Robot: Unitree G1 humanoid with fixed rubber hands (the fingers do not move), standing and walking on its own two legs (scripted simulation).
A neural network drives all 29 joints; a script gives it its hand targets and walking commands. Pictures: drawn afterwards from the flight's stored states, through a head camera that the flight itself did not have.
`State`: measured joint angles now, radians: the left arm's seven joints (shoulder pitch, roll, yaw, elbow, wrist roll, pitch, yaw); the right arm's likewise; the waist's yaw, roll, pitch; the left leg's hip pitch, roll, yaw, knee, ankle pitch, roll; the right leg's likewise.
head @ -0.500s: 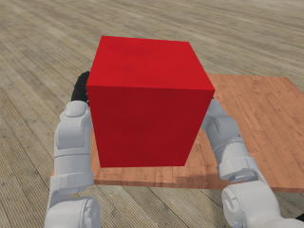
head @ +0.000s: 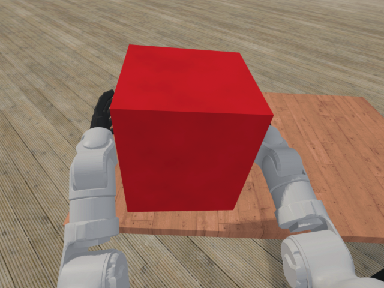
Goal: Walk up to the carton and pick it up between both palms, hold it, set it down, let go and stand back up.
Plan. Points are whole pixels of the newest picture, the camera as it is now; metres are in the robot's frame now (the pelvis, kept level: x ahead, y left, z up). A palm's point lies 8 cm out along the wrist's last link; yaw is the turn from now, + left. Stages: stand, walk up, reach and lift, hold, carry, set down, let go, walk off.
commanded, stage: hold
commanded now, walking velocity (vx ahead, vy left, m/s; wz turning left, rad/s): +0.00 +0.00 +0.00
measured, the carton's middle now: (183, 131) +0.37 +0.00 +0.18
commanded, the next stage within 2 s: set down in 0.72 s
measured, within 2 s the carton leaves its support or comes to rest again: neither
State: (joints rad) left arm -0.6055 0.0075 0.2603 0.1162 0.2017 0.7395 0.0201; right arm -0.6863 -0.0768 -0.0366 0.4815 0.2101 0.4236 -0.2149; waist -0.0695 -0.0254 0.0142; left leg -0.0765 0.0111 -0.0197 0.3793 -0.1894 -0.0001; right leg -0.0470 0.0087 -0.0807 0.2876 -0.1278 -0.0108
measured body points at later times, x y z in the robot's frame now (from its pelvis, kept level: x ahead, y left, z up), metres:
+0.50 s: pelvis +0.00 +0.00 +0.00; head -0.04 +0.02 +0.45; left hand +0.38 +0.16 +0.19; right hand +0.38 -0.15 +0.18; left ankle +0.02 +0.11 -0.75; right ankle +0.03 -0.11 -0.75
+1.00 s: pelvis +0.00 +0.00 +0.00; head -0.05 +0.01 +0.45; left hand +0.38 +0.16 +0.20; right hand +0.39 -0.15 +0.19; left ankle +0.02 +0.11 -0.75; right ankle +0.03 -0.11 -0.75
